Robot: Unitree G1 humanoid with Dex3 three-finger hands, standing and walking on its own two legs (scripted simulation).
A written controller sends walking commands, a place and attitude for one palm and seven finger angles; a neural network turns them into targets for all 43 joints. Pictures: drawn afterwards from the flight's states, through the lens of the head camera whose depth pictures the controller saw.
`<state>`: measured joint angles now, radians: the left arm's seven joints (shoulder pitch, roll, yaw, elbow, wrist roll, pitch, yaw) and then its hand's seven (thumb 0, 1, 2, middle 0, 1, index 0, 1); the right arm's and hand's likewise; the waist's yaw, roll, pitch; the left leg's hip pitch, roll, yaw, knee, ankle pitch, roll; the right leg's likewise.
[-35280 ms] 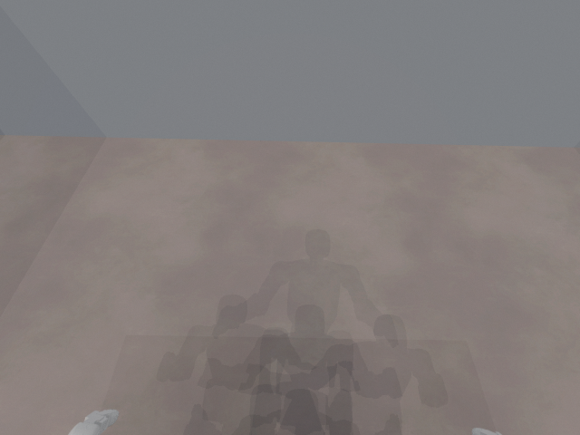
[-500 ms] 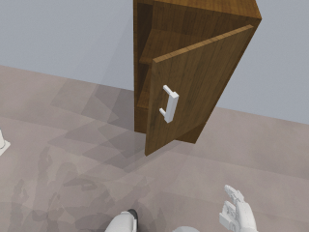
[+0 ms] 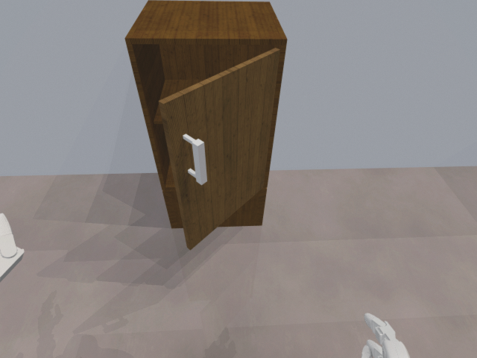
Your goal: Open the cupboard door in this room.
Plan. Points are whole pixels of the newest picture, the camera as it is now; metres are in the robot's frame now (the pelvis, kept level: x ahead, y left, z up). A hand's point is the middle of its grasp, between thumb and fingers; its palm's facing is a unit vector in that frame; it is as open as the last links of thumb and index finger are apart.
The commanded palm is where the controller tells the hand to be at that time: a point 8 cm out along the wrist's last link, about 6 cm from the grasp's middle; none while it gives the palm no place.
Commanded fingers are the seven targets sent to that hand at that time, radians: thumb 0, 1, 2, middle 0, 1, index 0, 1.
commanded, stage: stop stepping back and stand still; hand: left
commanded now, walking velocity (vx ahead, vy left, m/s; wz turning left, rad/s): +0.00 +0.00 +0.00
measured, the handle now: (194, 159) +0.59 +0.11 -0.02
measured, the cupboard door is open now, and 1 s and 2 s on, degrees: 45 45 45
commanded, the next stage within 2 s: let the arm hang, fingers relaxed in 1.10 s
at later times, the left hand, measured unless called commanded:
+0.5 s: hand out of the picture +0.17 +0.27 +0.17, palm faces +0.40 -0.79 -0.46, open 7.4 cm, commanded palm +0.11 +0.31 +0.19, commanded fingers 0.00 0.90 0.90 -0.20 -0.30 -0.20 -0.30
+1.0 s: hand out of the picture +0.17 +0.29 +0.17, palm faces +0.39 -0.79 -0.48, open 7.4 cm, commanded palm +0.11 +0.33 +0.19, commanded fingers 0.00 0.90 0.90 -0.20 -0.30 -0.20 -0.30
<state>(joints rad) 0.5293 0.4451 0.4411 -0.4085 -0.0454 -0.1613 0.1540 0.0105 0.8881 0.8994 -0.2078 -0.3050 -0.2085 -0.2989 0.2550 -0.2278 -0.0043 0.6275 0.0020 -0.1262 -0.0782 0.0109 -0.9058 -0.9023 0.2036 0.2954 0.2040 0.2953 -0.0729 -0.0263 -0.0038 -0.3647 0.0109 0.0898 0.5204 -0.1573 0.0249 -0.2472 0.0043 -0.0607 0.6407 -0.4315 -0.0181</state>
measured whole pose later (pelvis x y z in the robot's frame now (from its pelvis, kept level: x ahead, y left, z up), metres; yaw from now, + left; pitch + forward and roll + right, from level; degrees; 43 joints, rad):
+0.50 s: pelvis -0.04 +0.01 +0.01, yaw -1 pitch -1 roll +0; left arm 0.55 0.38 0.38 -0.45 -0.02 -0.20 0.15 0.01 0.89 0.90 -0.21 -0.31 -0.21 -0.30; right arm 0.21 -0.19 0.03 0.63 0.00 -0.16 -0.07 0.01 -0.91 -0.90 0.20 0.30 0.21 0.30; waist 0.01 0.00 0.02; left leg -0.21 0.03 0.06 0.47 -0.24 0.00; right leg -0.25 0.02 -0.06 0.46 -0.19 -0.04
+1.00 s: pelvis -0.03 +0.03 +0.02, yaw -1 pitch +0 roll +0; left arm 0.56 0.39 0.39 -0.47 -0.03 -0.18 0.16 0.01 0.89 0.90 -0.21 -0.31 -0.21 -0.30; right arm 0.23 -0.20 0.02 0.62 0.00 -0.12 -0.07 0.01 -0.91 -0.90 0.20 0.30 0.21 0.30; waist 0.00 0.00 0.03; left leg -0.21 0.00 0.07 0.44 -0.23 0.03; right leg -0.24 0.00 -0.05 0.40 -0.16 0.00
